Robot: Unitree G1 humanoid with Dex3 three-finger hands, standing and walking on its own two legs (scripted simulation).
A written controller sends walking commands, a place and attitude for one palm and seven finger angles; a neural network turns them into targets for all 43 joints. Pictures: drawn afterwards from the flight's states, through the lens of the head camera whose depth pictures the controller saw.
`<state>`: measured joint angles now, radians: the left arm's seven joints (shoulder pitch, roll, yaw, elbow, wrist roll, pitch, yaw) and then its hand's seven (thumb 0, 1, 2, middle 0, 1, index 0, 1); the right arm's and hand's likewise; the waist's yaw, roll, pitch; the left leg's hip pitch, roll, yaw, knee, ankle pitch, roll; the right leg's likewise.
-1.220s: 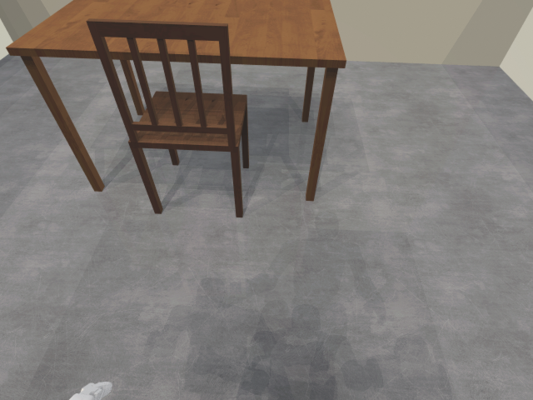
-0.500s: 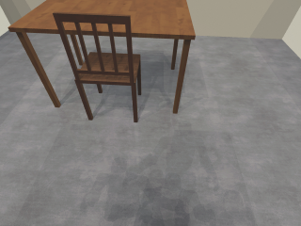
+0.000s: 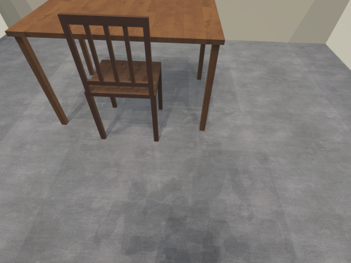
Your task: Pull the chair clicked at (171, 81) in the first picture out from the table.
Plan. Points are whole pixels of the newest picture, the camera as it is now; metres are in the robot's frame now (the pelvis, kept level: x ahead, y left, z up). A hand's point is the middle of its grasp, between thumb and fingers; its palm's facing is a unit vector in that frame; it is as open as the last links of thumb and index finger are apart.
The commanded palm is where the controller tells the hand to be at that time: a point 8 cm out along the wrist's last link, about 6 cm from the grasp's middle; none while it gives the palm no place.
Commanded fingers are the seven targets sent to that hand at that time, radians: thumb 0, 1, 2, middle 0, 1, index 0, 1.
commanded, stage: look at it before walking up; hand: left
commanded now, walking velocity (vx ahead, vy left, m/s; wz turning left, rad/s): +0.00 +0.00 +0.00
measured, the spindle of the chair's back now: (112, 56) +1.08 +0.40 -0.09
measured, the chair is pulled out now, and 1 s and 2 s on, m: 0.00 0.00 0.00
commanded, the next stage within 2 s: walk to a spot facing it in 0.22 s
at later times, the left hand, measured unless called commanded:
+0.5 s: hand out of the picture +0.07 +0.24 -0.16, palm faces +0.02 -0.95 -0.33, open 7.4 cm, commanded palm none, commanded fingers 0.00 0.90 0.90 -0.20 -0.30 -0.20 -0.30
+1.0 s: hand out of the picture +0.07 +0.31 -0.18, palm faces +0.32 -0.93 -0.17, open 7.4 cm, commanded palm none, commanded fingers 0.00 0.90 0.90 -0.20 -0.30 -0.20 -0.30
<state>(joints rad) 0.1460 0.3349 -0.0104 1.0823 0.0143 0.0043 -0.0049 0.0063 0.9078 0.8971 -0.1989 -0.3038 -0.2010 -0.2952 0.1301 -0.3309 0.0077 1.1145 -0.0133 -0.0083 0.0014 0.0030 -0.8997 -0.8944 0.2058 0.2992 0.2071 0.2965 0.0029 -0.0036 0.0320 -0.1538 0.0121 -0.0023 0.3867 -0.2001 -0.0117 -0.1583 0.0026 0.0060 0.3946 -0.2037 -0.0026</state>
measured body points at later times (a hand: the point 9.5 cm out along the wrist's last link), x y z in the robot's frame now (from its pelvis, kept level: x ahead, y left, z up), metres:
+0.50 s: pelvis +0.00 +0.00 +0.00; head +0.01 +0.00 +0.45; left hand +0.07 +0.29 -0.14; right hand +0.08 -0.28 -0.14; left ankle +0.01 +0.13 -0.74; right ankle +0.01 -0.12 -0.74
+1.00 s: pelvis +0.08 +0.11 +0.00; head +0.09 +0.14 +0.45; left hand +0.05 +0.36 -0.16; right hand +0.12 -0.12 -0.14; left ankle +0.03 +0.15 -0.74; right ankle +0.15 -0.04 -0.65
